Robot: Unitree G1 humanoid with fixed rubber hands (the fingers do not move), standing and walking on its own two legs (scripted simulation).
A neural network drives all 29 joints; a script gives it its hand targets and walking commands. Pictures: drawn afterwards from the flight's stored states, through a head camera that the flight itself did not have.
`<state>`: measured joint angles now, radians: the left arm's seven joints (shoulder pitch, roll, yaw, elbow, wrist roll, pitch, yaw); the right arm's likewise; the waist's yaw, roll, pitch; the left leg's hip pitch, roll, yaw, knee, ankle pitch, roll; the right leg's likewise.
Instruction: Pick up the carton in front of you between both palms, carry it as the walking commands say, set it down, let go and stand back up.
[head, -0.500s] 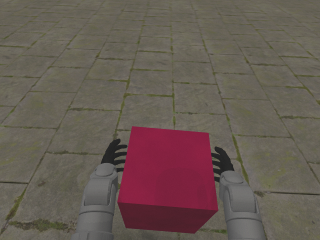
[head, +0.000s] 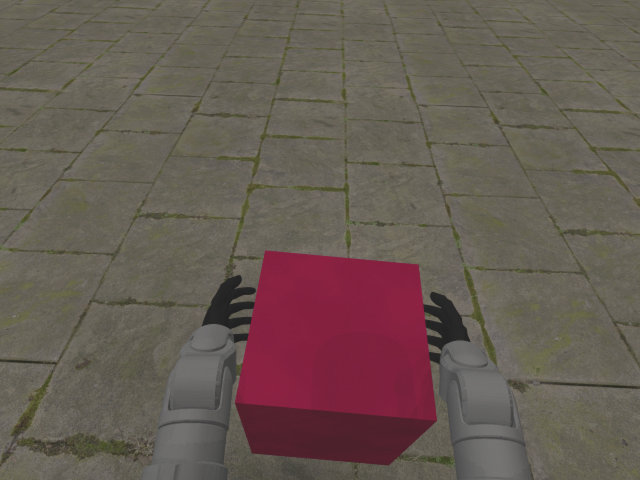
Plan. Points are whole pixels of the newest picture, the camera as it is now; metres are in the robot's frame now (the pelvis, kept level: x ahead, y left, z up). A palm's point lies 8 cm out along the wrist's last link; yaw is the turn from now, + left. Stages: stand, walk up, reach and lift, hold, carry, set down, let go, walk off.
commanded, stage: carry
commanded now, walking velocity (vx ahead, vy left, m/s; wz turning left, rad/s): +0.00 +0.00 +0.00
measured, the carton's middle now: (330, 364) +0.30 +0.00 -0.05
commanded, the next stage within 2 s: hold in 0.74 s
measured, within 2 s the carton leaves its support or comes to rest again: neither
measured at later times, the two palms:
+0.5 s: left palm (226, 336) +0.28 +0.14 +0.04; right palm (463, 356) +0.27 -0.16 +0.04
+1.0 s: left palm (252, 330) +0.29 +0.11 +0.05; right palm (495, 377) +0.24 -0.19 +0.04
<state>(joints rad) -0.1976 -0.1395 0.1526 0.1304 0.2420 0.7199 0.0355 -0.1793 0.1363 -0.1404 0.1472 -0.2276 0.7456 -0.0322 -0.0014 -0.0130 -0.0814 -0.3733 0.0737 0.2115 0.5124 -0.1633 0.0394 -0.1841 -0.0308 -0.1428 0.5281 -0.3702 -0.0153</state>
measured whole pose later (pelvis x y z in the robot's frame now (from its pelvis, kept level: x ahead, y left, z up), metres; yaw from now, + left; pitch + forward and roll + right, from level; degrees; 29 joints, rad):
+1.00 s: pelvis -0.01 +0.00 +0.01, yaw -8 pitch -5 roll +0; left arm -0.20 -0.14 0.16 0.15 0.26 0.70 0.04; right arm -0.20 0.14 -0.16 0.21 -0.23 0.71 -0.02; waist -0.01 -0.04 0.04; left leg -0.17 0.02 0.03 0.37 -0.12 -0.01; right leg -0.03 0.02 -0.02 0.39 -0.27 -0.03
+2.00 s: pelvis -0.04 +0.04 -0.01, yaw -9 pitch -1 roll +0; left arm -0.54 -0.21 0.49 0.48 0.44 0.51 -0.02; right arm -0.53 0.20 -0.51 0.60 -0.45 0.45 0.04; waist 0.05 -0.07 0.10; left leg -0.39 -0.01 0.06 0.58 -0.17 0.05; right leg -0.28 0.01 0.07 0.64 -0.34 0.00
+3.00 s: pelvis -0.09 +0.03 -0.25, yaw -11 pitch +47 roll -2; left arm -0.94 -0.07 0.56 0.49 0.23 0.31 0.05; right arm -1.09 -0.03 -0.33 0.80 -0.19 0.28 -0.06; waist 0.12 -0.09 -0.14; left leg -2.05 0.04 -0.01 1.59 -0.35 0.01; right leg -1.93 0.08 -0.01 1.71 -0.60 0.00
